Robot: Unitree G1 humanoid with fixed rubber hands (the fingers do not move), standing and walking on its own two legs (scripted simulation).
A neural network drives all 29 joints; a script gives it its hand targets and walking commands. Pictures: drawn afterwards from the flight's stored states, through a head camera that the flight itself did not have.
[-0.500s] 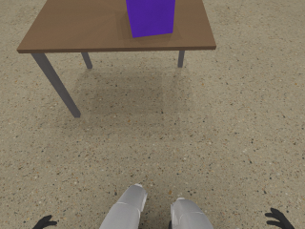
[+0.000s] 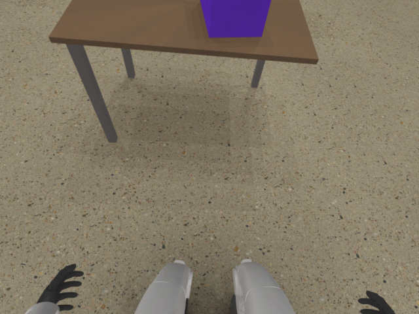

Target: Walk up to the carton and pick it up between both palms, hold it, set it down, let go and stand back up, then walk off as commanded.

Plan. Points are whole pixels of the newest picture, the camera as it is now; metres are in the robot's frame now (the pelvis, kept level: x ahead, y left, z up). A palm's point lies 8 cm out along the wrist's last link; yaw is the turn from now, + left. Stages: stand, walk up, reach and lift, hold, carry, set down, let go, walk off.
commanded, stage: walk off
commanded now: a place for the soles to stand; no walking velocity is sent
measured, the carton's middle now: out of the picture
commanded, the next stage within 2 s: stand in 1.60 s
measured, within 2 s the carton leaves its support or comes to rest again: neither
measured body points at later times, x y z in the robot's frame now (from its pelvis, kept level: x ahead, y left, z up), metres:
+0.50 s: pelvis -0.07 -0.07 +0.00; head -0.03 -0.07 +0.44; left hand +0.00 +0.26 -0.11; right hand +0.04 -0.40 -0.11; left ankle +0.05 +0.09 -0.66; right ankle -0.01 -0.18 -0.68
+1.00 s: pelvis -0.08 -0.02 +0.01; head -0.04 +0.00 +0.46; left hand +0.02 +0.30 -0.11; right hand +0.01 -0.35 -0.09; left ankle -0.01 +0.10 -0.68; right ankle -0.03 -0.18 -0.66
